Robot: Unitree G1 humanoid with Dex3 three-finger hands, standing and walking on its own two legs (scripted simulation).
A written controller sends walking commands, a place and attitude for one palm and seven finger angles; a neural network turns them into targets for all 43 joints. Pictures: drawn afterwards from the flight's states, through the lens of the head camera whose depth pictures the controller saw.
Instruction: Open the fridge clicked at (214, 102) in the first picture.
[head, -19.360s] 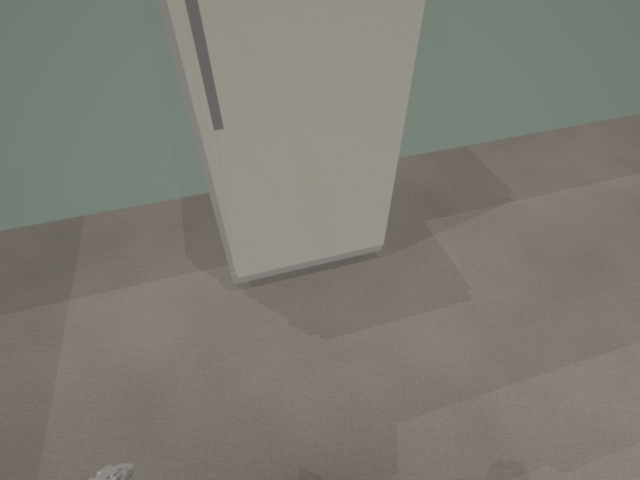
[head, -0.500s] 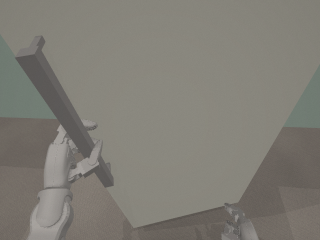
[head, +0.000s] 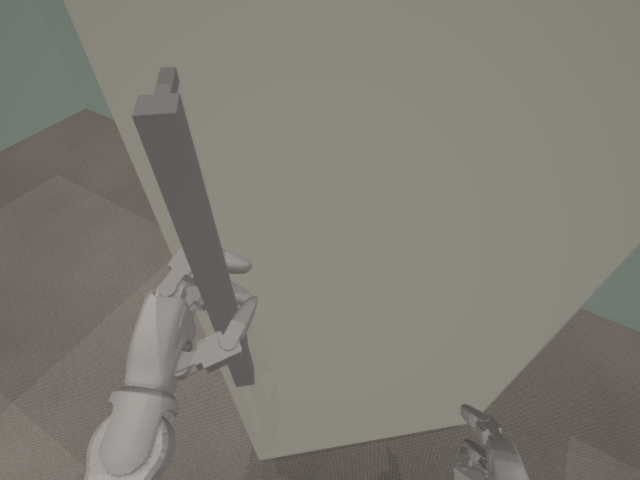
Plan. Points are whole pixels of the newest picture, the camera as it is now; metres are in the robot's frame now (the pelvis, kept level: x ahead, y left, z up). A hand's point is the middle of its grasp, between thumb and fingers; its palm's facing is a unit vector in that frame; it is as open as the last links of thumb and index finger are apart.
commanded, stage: walk backward, drawing the door open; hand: left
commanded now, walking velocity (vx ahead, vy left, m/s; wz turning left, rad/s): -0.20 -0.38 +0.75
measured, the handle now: (218, 274) +0.28 +0.12 +0.17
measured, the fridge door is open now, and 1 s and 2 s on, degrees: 39 80 90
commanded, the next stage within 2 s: stop walking and hold the door back in 0.96 s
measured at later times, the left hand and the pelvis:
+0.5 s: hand out of the picture +0.08 +0.01 +0.14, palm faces +0.45 -0.87 -0.21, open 6.8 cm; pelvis -0.10 -0.22 +0.00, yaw +22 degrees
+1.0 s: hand out of the picture -0.06 -0.15 +0.14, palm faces +0.79 -0.55 -0.27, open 7.0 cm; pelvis -0.11 -0.45 -0.01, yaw +43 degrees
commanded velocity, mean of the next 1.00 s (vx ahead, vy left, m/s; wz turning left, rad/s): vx -0.19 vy -0.34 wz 0.75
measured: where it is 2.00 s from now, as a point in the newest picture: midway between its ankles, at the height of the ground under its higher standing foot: outside the picture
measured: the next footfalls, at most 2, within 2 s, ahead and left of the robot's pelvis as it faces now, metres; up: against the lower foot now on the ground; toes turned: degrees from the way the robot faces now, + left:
right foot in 0.08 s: +0.03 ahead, -0.19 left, +0.00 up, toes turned +2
left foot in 0.28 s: -0.01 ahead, +0.01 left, +0.00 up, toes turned +20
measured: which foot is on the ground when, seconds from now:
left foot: down 0.00-0.08, up 0.10-0.26, down 0.28-0.52, up 0.54-0.76, down 0.78-1.00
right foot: up 0.00-0.06, down 0.08-0.26, up 0.28-0.52, down 0.54-0.78, up 0.80-1.00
